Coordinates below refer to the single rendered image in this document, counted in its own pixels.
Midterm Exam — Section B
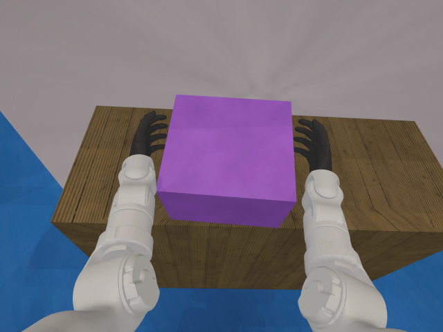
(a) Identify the pedestal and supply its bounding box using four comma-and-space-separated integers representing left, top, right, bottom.
51, 106, 443, 290

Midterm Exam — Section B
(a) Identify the robot left upper arm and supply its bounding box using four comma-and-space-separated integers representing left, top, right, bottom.
22, 253, 160, 332

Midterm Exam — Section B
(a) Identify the robot right hand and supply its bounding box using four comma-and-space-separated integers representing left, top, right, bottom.
293, 119, 332, 173

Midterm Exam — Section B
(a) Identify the carton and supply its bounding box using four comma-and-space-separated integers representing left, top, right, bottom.
156, 95, 297, 228

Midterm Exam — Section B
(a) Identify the robot right forearm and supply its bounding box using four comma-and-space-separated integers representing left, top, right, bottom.
302, 169, 375, 288

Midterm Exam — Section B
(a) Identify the robot left forearm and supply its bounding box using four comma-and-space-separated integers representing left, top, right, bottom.
73, 154, 156, 310

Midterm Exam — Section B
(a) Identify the robot right upper arm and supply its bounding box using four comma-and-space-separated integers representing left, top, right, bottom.
298, 266, 407, 332

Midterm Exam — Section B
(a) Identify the robot left hand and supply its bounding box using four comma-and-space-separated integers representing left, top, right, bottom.
129, 111, 168, 157

